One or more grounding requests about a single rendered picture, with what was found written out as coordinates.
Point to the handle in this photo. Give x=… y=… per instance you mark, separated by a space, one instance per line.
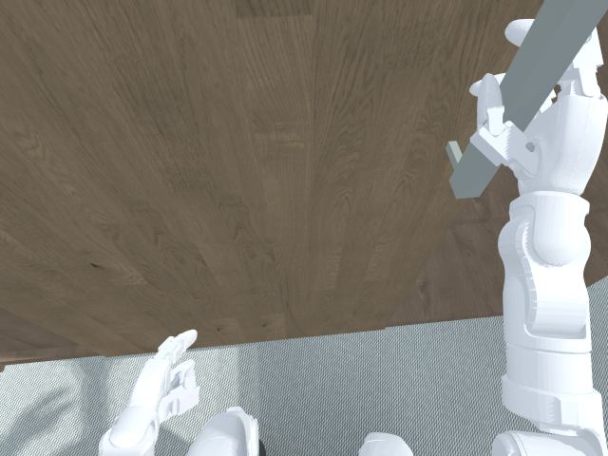
x=556 y=36

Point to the robot right hand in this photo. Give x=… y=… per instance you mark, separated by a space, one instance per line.
x=567 y=134

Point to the robot thigh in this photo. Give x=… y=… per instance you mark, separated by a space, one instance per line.
x=232 y=433
x=384 y=444

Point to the wardrobe door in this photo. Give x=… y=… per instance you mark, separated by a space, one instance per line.
x=18 y=334
x=254 y=170

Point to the robot left hand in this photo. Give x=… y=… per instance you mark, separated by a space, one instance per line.
x=159 y=387

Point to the robot left thigh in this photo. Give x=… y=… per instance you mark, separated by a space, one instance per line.
x=232 y=433

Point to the robot right thigh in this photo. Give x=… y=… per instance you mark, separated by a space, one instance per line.
x=384 y=444

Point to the right robot upper arm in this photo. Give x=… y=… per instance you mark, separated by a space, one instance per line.
x=523 y=443

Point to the robot right forearm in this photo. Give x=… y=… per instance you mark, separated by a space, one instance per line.
x=546 y=319

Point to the robot left forearm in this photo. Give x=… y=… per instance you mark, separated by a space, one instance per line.
x=134 y=432

